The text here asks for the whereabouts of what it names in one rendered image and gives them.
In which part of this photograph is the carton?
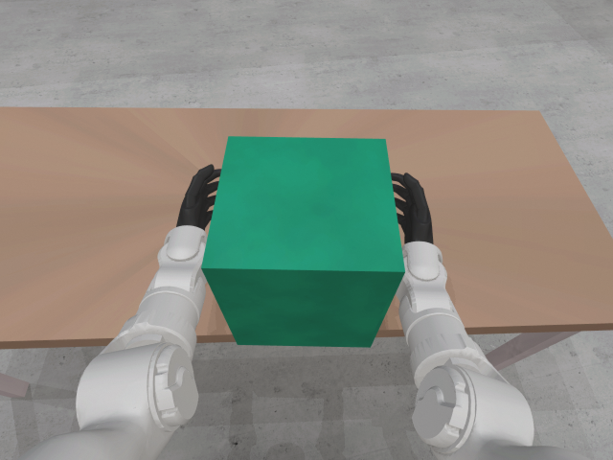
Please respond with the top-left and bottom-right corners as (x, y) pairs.
(201, 136), (405, 348)

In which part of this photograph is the right robot upper arm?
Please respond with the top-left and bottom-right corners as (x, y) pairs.
(412, 364), (590, 460)

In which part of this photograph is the right robot forearm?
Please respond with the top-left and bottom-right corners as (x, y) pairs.
(396, 241), (509, 389)

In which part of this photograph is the left robot upper arm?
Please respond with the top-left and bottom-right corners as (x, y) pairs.
(17, 342), (198, 460)

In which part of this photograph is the table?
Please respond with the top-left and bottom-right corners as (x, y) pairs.
(0, 106), (613, 398)

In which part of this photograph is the left robot forearm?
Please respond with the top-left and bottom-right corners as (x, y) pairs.
(76, 225), (208, 422)

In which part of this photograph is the left robot hand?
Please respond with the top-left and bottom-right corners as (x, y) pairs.
(176, 164), (221, 231)

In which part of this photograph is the right robot hand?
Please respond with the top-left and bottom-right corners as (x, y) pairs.
(391, 172), (433, 244)

